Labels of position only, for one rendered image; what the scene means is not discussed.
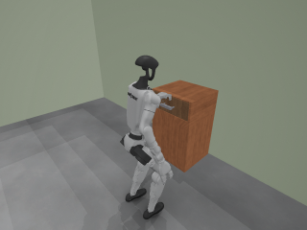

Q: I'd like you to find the robot right shin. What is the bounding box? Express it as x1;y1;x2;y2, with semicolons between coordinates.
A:
148;175;167;212

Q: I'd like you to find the drawer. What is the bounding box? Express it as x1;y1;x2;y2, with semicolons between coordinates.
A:
153;90;190;122

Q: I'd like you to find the right robot forearm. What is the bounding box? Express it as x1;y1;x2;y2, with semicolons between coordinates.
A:
143;126;165;164

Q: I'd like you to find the robot left foot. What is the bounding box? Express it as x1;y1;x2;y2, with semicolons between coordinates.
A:
125;188;147;202

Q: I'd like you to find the robot right upper arm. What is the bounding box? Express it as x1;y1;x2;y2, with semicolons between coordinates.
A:
138;90;160;136

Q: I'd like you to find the cabinet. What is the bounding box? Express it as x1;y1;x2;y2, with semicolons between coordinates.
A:
152;80;219;173

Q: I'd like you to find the robot left hand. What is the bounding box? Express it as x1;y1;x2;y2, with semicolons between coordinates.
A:
157;92;172;108

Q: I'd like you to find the robot right hand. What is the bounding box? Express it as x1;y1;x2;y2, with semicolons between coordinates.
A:
156;160;174;185

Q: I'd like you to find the handle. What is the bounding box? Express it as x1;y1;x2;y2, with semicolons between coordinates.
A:
160;103;175;110

